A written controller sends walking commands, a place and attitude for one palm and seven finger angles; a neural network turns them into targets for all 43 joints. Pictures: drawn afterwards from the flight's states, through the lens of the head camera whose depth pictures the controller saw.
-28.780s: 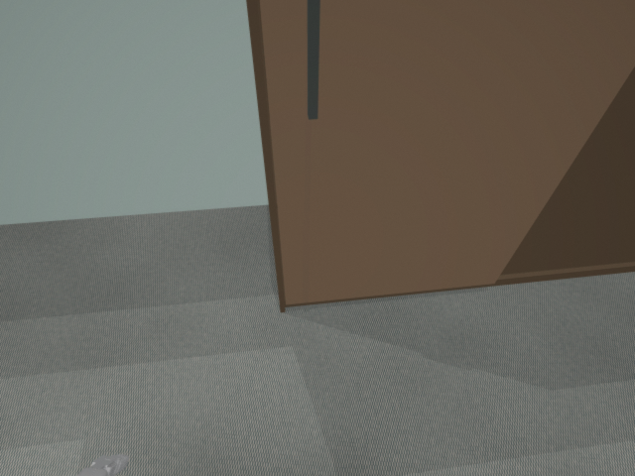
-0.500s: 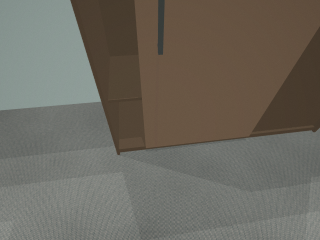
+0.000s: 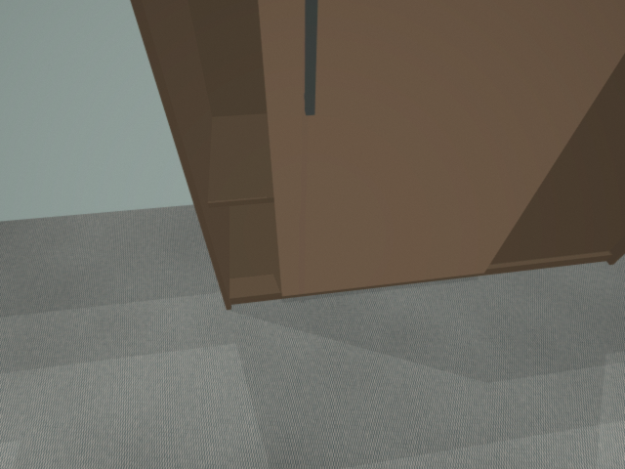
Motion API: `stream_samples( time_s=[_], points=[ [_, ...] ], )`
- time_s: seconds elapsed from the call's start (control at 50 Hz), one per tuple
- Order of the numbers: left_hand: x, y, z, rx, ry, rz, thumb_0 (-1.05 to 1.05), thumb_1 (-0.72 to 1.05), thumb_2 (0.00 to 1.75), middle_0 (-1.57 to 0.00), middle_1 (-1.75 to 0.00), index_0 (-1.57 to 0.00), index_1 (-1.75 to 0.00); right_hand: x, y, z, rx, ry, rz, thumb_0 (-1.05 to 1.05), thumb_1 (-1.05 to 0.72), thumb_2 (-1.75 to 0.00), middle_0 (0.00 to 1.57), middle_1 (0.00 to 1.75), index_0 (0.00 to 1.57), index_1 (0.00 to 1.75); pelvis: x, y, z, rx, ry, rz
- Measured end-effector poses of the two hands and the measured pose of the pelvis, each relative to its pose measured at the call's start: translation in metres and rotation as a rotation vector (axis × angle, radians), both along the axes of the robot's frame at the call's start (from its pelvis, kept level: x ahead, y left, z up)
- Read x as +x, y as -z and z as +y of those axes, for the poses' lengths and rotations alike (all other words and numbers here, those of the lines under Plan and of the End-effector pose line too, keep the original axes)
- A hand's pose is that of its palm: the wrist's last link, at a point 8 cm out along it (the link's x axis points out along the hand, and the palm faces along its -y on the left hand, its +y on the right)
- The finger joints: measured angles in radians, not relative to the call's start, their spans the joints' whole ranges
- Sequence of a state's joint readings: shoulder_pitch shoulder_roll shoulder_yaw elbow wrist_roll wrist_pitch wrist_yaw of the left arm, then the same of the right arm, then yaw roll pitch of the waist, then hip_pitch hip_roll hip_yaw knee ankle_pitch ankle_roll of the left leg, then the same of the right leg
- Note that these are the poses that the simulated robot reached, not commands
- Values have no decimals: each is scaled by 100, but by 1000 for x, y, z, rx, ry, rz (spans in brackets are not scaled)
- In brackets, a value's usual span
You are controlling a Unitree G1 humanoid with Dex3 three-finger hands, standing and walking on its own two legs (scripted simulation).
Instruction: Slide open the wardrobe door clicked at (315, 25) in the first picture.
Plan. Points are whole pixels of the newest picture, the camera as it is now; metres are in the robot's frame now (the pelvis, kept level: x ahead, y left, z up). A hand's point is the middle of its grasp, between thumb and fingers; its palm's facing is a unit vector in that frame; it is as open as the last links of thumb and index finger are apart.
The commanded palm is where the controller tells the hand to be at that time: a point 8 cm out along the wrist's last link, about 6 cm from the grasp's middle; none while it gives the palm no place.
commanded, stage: turn to face it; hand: left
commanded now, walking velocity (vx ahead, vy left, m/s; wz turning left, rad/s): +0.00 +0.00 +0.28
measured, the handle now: (309, 32) +0.77 +0.05 +0.20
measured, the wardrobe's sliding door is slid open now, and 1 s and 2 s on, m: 0.19 0.19 0.19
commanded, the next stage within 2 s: take the last steps up to it in 0.36 s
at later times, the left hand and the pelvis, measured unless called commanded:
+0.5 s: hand out of the picture +0.00 +0.18 -0.19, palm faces +0.13 -0.97 -0.21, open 7.3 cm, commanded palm none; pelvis -0.01 -0.01 -0.01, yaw +6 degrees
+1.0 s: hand out of the picture +0.06 +0.11 -0.18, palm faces +0.16 -0.97 -0.18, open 7.3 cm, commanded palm none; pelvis +0.09 -0.06 +0.00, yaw +7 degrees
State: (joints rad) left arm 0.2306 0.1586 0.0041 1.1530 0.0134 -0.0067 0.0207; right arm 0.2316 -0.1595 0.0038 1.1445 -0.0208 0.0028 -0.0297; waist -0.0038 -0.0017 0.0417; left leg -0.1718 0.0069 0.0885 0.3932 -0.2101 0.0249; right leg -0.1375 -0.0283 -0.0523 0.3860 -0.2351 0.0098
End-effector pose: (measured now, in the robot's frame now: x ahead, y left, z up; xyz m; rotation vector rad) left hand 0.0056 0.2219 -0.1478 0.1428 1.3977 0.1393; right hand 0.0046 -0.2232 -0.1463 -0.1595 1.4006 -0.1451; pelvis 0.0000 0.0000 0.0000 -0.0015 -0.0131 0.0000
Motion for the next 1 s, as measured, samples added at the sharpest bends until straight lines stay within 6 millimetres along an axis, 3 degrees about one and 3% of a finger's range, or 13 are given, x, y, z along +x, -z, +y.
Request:
stream_samples(
  time_s=[0.26, 0.56, 0.72, 0.82, 0.88, 0.94, 1.0],
  points=[
    [-3, 4, 2, 12, -53, -17, 0, 91, 90, -20, -29, -20, -30, 5, 5, -1, 6, -29, 21, 1, -91, -90, 20, 30, 20, 30, -2, 5, -3, 0, -47, 4],
    [-24, 8, 7, 28, -122, -20, 0, 91, 90, -20, -29, -20, -30, 41, 5, -11, -19, -118, -45, 1, -91, -90, 19, 30, 20, 30, -9, 10, -7, -9, -108, 11],
    [-23, 9, -6, -10, -89, 62, 0, 91, 90, -20, -29, -20, -30, 41, 1, -17, -18, -78, -43, 0, -92, -90, 20, 30, 20, 30, 16, 9, -15, 2, -80, 26],
    [11, 2, -23, -7, -86, 17, 0, 91, 90, -20, -29, -20, -30, 23, 5, -37, -9, -45, 52, 0, -91, -90, 20, 30, 20, 30, 36, 8, -33, -1, -89, 26],
    [30, 5, -34, 12, -113, -31, 0, 91, 90, -20, -29, -20, -30, 21, 12, -52, -6, -40, 123, 0, -91, -90, 20, 30, 20, 30, 51, 13, -45, 0, -105, 16],
    [38, 2, -47, 13, -144, -29, 0, 91, 90, -20, -29, -20, -30, 42, 6, -63, -12, -49, 148, 1, -91, -90, 20, 30, 20, 30, 69, 9, -52, 1, -119, 10],
    [41, 2, -61, -7, -152, 17, 0, 91, 90, -20, -29, -20, -30, 81, 1, -68, -18, -57, 100, 1, -91, -90, 19, 30, 20, 30, 89, 5, -56, 8, -119, 14]
  ],
)
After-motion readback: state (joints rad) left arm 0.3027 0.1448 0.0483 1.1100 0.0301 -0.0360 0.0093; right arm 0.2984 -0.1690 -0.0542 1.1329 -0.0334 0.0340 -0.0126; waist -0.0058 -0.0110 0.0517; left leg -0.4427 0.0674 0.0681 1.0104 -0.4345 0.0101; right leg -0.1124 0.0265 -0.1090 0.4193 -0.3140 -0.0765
